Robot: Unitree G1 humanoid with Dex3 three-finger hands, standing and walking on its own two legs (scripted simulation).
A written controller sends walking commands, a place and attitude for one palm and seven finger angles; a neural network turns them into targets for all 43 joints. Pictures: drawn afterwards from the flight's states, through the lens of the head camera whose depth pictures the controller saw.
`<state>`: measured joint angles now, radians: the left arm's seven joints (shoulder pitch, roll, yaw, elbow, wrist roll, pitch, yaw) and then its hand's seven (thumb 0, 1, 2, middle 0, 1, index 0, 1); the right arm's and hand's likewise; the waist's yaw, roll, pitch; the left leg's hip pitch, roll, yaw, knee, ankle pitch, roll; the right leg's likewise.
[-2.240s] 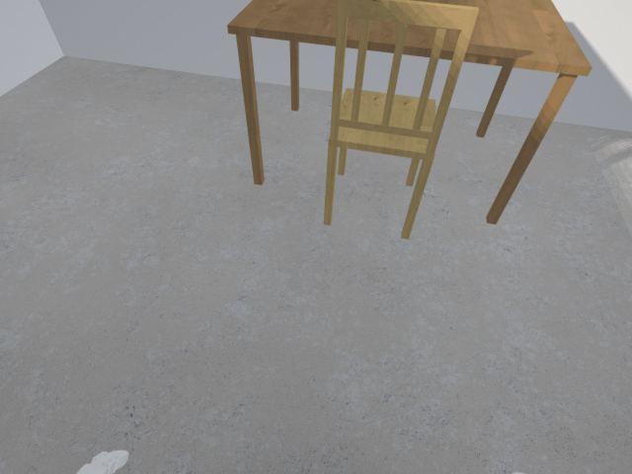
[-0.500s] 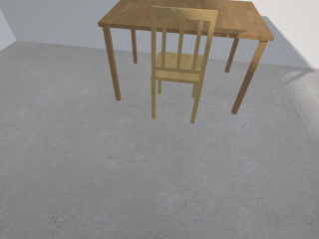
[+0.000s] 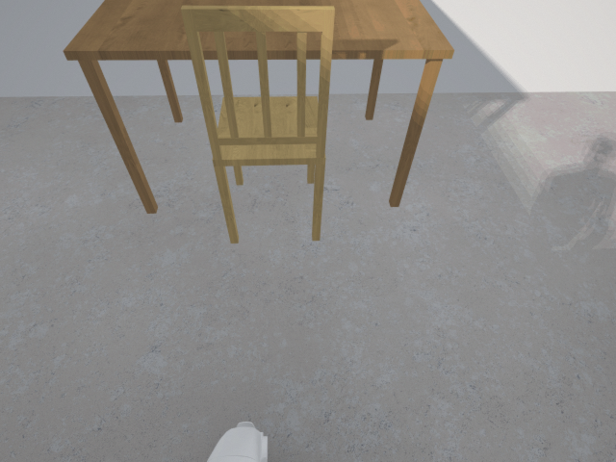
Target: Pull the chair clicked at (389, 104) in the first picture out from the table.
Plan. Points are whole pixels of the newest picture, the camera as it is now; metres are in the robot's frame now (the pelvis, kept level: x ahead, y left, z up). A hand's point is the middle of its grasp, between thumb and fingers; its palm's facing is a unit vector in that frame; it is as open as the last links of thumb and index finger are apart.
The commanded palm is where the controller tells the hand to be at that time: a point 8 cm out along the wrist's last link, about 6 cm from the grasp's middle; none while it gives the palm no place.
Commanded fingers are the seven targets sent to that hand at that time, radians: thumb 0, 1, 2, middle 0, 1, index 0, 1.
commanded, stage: walk to a spot facing it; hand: left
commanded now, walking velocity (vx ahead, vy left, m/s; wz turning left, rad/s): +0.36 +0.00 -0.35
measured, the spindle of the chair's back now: (264, 88) +1.06 +0.22 -0.08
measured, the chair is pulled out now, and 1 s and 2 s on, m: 0.00 0.00 0.00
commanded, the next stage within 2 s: none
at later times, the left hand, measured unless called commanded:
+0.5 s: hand (188, 338) +0.33 +0.25 -0.17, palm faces -0.23 -0.96 -0.17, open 7.4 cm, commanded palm none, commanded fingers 0.00 0.90 0.90 -0.20 -0.30 -0.20 -0.30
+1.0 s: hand (254, 278) +0.47 +0.15 -0.17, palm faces -0.49 -0.84 -0.24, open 7.4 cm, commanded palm none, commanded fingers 0.00 0.90 0.90 -0.20 -0.30 -0.20 -0.30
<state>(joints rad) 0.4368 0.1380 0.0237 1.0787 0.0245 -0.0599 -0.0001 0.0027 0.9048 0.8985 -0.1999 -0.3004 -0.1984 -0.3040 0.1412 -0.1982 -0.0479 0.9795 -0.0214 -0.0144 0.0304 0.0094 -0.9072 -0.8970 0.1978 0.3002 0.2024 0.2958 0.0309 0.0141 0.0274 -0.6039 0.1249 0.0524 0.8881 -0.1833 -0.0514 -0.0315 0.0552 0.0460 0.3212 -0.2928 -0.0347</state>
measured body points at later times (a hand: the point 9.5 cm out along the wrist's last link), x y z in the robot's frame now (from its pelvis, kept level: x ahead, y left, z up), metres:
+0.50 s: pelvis +0.20 +0.08 +0.00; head +0.21 +0.10 +0.45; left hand +0.34 +0.30 -0.15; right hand +0.10 -0.15 -0.14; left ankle +0.17 +0.14 -0.74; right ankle +0.24 -0.09 -0.64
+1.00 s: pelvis +0.30 +0.03 -0.01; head +0.32 +0.00 +0.44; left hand +0.50 +0.20 -0.15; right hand +0.27 -0.23 -0.15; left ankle +0.41 +0.17 -0.67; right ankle +0.31 -0.07 -0.74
